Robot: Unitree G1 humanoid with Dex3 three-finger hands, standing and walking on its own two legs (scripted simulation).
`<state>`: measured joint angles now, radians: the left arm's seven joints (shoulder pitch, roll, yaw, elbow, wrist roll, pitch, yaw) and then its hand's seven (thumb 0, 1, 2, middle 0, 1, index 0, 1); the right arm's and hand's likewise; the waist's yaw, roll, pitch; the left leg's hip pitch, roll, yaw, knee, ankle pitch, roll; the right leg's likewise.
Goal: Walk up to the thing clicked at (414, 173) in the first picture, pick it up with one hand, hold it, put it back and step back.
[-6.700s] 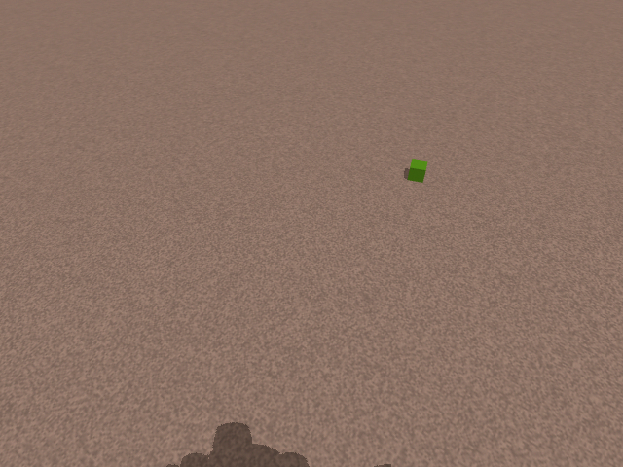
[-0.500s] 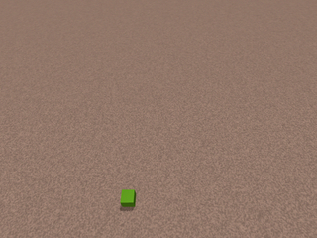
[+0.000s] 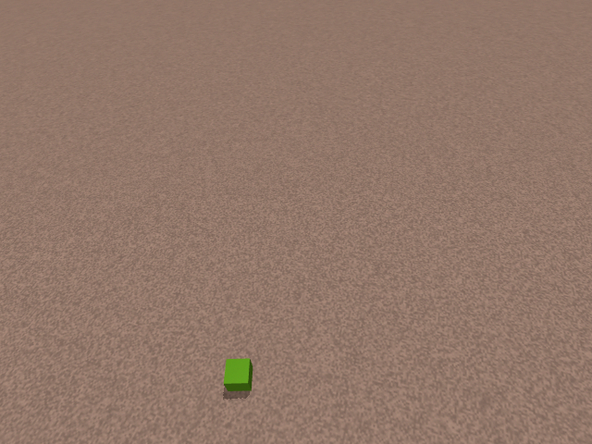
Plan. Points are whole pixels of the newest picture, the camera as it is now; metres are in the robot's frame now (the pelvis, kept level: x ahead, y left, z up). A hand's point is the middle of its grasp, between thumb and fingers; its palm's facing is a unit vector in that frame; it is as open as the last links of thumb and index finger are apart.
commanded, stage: walk up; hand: left
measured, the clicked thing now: (238, 374) +0.47 +0.24 -0.74
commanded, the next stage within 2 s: stand in 0.12 s
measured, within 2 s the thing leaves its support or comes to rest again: neither
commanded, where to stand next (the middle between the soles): +0.07 +0.02 m, yaw -1 degrees
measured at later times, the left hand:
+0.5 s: hand out of the picture +0.07 +0.25 -0.16, palm faces -0.02 -0.94 -0.34, open 7.4 cm
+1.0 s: hand out of the picture +0.08 +0.25 -0.15, palm faces -0.01 -0.94 -0.35, open 7.4 cm
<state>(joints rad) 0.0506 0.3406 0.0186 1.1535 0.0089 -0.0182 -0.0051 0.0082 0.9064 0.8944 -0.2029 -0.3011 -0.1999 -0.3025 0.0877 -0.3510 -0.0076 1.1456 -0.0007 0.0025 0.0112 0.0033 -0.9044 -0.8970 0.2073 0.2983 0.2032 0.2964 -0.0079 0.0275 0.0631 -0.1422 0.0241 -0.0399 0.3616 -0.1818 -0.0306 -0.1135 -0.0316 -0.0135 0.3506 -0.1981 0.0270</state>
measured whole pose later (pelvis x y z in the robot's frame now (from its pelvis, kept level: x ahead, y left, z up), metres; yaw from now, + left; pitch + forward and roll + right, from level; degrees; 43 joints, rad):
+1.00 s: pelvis +0.00 -0.01 +0.00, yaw +0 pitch -2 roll +0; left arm 0.09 0.34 0.01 1.14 0.01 -0.01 -0.01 0.01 0.91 0.89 -0.20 -0.30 -0.20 -0.30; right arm 0.09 -0.36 0.01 1.14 0.00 -0.01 0.00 0.00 -0.90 -0.90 0.21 0.30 0.20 0.30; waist 0.00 0.02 0.06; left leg -0.13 0.03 -0.05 0.33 -0.17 -0.04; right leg -0.10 -0.02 -0.02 0.33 -0.19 0.02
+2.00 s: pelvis +0.01 -0.01 +0.00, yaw +0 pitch -2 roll +0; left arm 0.11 0.35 0.01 1.13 0.01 -0.01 -0.01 0.01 0.91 0.89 -0.20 -0.30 -0.20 -0.30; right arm 0.11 -0.36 0.01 1.13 0.00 0.00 0.00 0.00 -0.90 -0.90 0.21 0.30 0.20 0.30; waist 0.00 0.01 0.06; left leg -0.12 0.03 -0.04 0.33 -0.18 -0.04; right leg -0.10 -0.02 -0.02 0.33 -0.20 0.02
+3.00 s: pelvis +0.03 +0.01 +0.00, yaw +0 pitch -2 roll +0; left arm 0.14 0.36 0.03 1.10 0.02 -0.02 0.00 0.01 0.91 0.89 -0.20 -0.30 -0.20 -0.30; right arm 0.15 -0.36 -0.02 1.09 -0.01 0.01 0.01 0.00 -0.90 -0.90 0.21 0.30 0.20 0.30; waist 0.01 0.01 0.05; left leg -0.11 0.01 -0.04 0.39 -0.24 -0.02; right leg -0.08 -0.05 -0.01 0.37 -0.25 0.03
